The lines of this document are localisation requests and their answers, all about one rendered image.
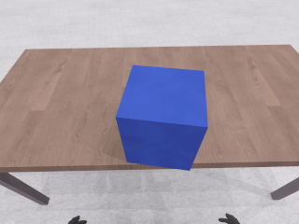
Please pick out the table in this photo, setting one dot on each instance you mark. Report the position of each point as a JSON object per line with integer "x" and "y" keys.
{"x": 58, "y": 109}

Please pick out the right robot hand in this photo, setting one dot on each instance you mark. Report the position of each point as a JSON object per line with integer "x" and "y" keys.
{"x": 229, "y": 220}

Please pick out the carton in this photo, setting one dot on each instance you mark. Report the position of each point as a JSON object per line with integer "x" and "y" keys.
{"x": 162, "y": 116}

